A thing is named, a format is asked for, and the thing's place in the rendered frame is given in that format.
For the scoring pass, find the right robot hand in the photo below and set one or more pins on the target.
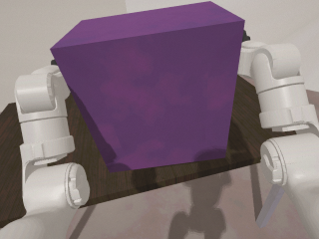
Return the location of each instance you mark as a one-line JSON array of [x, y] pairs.
[[245, 37]]

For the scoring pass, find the carton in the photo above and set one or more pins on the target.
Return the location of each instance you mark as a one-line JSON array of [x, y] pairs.
[[155, 87]]

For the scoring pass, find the right robot upper arm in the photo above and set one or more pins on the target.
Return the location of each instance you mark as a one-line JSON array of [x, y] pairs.
[[292, 162]]

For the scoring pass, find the right robot forearm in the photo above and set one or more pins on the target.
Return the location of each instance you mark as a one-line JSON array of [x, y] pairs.
[[279, 83]]

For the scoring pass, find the table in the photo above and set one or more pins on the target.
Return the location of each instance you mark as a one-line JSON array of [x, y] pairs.
[[245, 139]]

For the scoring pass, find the left robot upper arm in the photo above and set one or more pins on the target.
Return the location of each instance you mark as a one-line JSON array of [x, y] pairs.
[[52, 196]]

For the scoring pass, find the left robot forearm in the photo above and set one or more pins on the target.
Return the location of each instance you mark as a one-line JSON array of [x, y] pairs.
[[42, 113]]

